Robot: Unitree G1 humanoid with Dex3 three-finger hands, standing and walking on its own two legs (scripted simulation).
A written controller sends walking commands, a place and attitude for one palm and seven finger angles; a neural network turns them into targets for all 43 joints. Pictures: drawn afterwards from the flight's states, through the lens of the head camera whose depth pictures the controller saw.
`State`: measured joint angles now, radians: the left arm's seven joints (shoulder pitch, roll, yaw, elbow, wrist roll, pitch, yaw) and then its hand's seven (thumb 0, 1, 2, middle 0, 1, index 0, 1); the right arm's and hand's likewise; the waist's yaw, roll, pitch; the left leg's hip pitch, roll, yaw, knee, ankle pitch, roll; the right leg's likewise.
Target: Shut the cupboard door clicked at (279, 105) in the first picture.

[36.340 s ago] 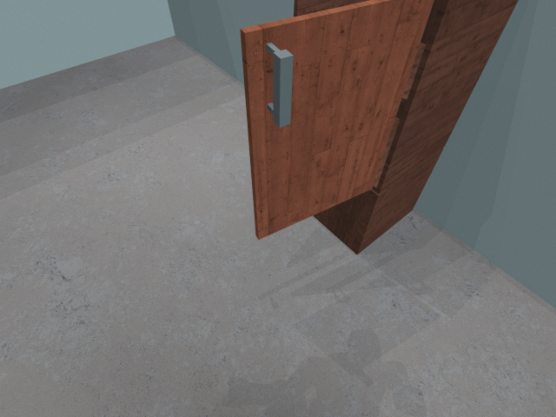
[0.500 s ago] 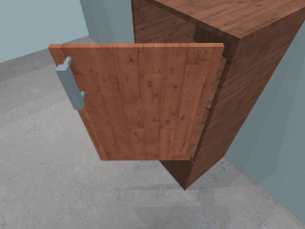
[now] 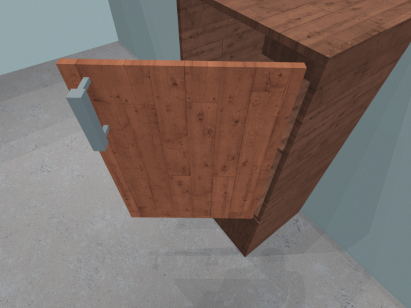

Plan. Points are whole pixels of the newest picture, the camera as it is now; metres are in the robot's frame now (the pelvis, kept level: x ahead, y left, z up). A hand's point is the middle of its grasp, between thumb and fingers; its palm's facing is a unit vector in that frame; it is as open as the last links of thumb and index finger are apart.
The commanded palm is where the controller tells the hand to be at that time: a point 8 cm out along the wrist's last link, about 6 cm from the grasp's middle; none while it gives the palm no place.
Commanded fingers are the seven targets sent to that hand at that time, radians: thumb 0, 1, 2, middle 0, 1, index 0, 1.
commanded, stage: look again from close up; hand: left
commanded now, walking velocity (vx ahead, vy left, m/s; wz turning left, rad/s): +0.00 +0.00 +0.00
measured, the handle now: (93, 115) +0.42 +0.25 +0.15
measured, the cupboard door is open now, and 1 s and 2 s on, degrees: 53 53 53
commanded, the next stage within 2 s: raise the hand and make a fist in 0.20 s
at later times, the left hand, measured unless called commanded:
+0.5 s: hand (120, 263) +0.20 +0.17 -0.01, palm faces +0.22 -0.97 -0.12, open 7.1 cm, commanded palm +0.11 +0.21 -0.04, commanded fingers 0.00 0.90 0.90 -0.38 -0.50 -0.38 -0.50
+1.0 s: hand (111, 288) +0.15 +0.17 +0.02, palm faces -0.02 -1.00 -0.04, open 4.8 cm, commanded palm +0.11 +0.23 +0.03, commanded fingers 0.00 0.90 0.90 -0.84 -1.00 -0.84 -1.00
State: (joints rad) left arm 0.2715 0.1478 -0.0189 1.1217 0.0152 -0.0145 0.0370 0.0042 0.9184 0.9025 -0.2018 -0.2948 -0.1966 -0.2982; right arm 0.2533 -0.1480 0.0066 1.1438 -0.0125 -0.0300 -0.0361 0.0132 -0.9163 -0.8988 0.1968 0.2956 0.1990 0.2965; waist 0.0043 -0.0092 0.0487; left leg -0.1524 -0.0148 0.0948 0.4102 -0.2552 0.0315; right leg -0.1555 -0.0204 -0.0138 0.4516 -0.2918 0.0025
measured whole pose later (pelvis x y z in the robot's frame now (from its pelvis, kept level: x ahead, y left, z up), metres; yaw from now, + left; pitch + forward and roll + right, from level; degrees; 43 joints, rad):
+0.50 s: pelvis +0.00 -0.01 -0.02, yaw +3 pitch +4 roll +1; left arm 0.40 0.17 0.06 0.11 -0.15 -0.22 0.03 0.02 0.93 0.90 -0.24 -0.34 -0.24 -0.35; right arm 0.31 -0.23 -0.03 0.81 0.00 -0.32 -0.03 0.02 -0.91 -0.90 0.20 0.30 0.20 0.30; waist -0.04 0.02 -0.07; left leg -0.38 -0.02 0.05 0.65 -0.35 0.02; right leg -0.36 -0.04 -0.06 0.69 -0.42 -0.01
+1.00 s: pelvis -0.06 -0.03 -0.06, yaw +3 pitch +6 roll -2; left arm 0.35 0.27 0.14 -0.10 -0.29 -0.24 -0.30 0.01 0.90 0.90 -0.67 -0.80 -0.67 -0.81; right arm 0.25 -0.20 0.05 0.54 0.04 -0.26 -0.08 0.02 -0.90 -0.90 0.20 0.30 0.20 0.30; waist 0.02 0.03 -0.08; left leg -0.65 0.02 -0.03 0.96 -0.41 -0.01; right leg -0.59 0.01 -0.10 0.92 -0.44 -0.04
